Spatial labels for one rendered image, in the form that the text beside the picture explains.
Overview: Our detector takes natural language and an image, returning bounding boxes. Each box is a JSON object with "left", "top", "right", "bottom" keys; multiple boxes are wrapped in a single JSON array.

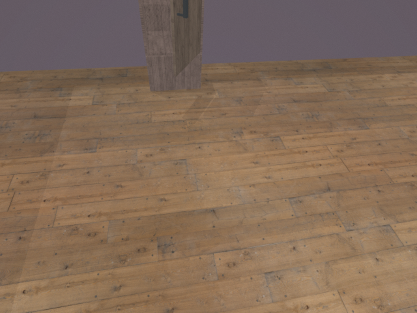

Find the cupboard door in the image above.
[{"left": 170, "top": 0, "right": 202, "bottom": 77}]

